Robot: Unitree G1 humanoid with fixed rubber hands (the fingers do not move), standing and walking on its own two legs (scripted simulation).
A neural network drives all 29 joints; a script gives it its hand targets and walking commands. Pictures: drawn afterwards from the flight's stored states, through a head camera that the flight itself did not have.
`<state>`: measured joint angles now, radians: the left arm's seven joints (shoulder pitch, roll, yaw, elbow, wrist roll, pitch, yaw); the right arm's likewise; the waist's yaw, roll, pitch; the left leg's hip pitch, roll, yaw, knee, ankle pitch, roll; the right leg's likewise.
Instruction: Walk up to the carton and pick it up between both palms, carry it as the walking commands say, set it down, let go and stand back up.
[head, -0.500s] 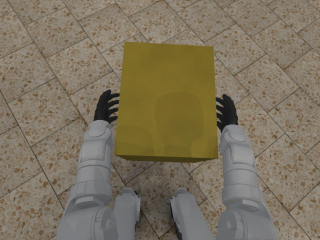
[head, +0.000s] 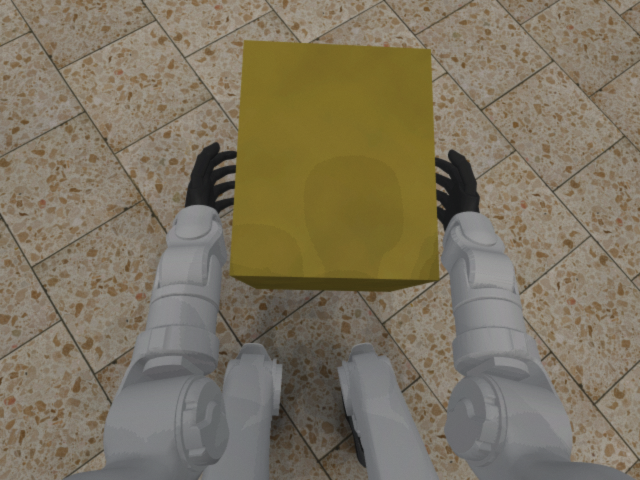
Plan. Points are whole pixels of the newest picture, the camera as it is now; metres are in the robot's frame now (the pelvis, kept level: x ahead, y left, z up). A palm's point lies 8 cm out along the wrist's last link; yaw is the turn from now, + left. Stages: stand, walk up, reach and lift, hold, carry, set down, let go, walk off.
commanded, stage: set down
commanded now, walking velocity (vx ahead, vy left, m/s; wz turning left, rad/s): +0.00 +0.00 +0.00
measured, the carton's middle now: (329, 188) +0.50 -0.03 -0.15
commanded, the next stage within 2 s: none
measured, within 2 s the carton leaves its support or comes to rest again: neither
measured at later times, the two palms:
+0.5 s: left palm (221, 211) +0.48 +0.13 -0.17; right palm (436, 217) +0.45 -0.19 -0.16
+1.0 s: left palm (231, 215) +0.50 +0.13 -0.25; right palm (417, 220) +0.48 -0.19 -0.25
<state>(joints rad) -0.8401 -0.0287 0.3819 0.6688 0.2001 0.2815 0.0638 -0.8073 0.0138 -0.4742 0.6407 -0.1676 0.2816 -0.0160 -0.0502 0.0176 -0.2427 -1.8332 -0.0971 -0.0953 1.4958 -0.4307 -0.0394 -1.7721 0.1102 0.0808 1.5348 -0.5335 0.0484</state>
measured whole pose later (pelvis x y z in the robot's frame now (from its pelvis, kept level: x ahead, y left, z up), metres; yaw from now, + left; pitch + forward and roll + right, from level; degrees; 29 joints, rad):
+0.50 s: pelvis -0.02 +0.00 -0.07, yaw -1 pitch +47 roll -2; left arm -1.05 0.02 0.40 0.72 0.18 0.29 0.08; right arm -1.01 -0.06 -0.50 0.70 -0.16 0.29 -0.02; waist -0.04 0.02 -0.14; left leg -2.09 -0.12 -0.10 1.72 -0.44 -0.06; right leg -2.03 0.13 0.07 1.76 -0.55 0.07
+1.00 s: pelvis -0.03 +0.00 -0.13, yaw -1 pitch +48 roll -1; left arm -1.19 0.11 0.37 0.80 0.11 0.25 0.09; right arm -1.15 -0.11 -0.44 0.75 -0.09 0.26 -0.07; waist -0.03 0.01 -0.03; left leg -2.27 -0.13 -0.09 1.91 -0.47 -0.08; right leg -2.21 0.15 0.06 1.96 -0.58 0.07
